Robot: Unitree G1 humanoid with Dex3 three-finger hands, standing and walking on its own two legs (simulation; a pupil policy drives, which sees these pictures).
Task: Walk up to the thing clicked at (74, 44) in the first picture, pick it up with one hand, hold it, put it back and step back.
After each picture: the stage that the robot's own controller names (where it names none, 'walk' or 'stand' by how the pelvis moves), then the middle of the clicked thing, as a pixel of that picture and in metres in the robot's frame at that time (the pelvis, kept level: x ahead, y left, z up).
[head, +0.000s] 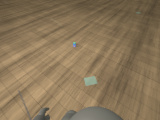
stand; (74, 44) +1.58 +0.39 -0.72
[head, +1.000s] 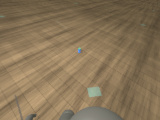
walk; (79, 50) +1.49 +0.19 -0.70
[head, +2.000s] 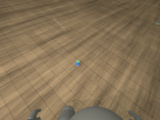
walk; (77, 63) +0.94 +0.15 -0.71
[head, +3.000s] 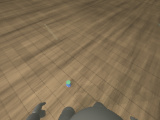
walk; (68, 83) +0.51 +0.25 -0.71
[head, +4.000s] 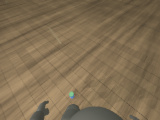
stand; (71, 95) +0.34 +0.22 -0.69
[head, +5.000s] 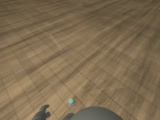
stand; (70, 102) +0.31 +0.21 -0.72
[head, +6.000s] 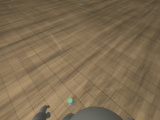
stand; (70, 101) +0.32 +0.21 -0.73
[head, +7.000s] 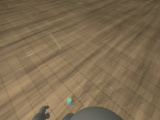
stand; (69, 101) +0.32 +0.22 -0.73
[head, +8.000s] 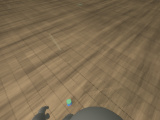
stand; (69, 102) +0.30 +0.22 -0.73
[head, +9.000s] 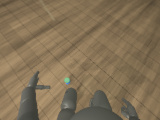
go down; (67, 80) +0.36 +0.21 -0.57
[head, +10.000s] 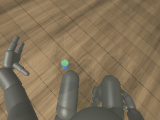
go down; (64, 64) +0.41 +0.21 -0.32
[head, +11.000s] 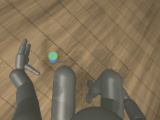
close in; (53, 57) +0.41 +0.23 -0.26
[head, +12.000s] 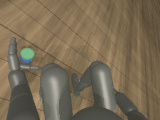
close; (27, 56) +0.41 +0.26 -0.22
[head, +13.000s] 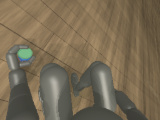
lift; (25, 55) +0.39 +0.27 -0.22
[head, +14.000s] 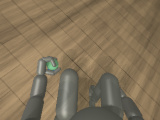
lift; (52, 66) +0.31 +0.26 -0.10
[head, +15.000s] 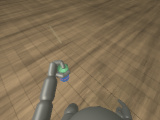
hold; (63, 73) +0.32 +0.18 +0.03
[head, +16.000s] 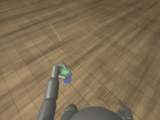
hold; (66, 75) +0.32 +0.17 -0.01
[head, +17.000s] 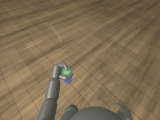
hold; (67, 75) +0.32 +0.17 -0.01
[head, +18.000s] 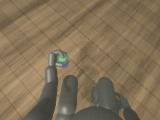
crouch; (63, 61) +0.40 +0.19 -0.11
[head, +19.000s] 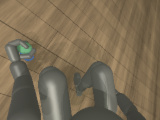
lower; (26, 52) +0.42 +0.26 -0.23
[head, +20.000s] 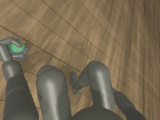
lower; (18, 50) +0.42 +0.28 -0.23
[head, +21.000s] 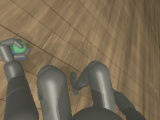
lower; (19, 51) +0.42 +0.28 -0.23
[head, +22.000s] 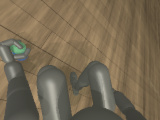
lower; (19, 51) +0.42 +0.28 -0.23
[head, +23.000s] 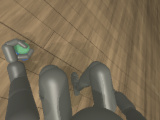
loosen; (23, 51) +0.41 +0.28 -0.23
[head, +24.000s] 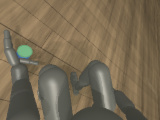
withdraw; (23, 53) +0.40 +0.26 -0.23
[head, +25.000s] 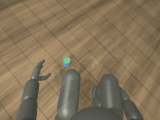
walk; (66, 61) +0.43 +0.20 -0.31
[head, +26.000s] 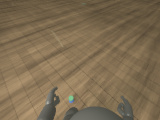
stand; (71, 99) +0.35 +0.18 -0.66
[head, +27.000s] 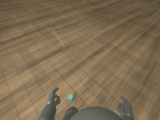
stand; (70, 97) +0.36 +0.19 -0.67
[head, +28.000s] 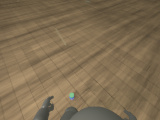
stand; (71, 96) +0.37 +0.18 -0.69
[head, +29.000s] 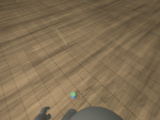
walk; (73, 95) +0.37 +0.18 -0.72
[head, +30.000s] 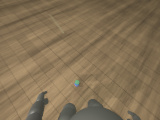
walk; (76, 83) +0.45 +0.09 -0.71
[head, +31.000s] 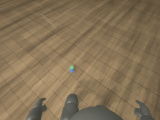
walk; (71, 69) +0.65 +0.27 -0.68
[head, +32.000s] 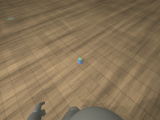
walk; (79, 60) +0.98 +0.23 -0.70
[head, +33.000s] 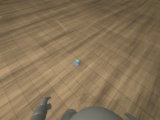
stand; (77, 62) +0.96 +0.20 -0.71
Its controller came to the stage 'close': yes
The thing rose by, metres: 0.70
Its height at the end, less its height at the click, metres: +0.00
